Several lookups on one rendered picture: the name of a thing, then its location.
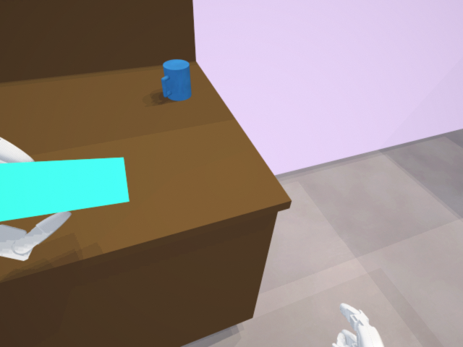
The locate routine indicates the robot left hand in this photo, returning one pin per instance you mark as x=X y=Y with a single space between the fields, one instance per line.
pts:
x=15 y=243

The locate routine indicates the robot right hand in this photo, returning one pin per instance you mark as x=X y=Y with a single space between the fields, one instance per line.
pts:
x=367 y=336

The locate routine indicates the table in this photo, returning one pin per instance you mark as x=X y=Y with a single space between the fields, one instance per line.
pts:
x=184 y=258

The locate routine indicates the sponge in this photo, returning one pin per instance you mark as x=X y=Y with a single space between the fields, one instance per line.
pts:
x=38 y=188

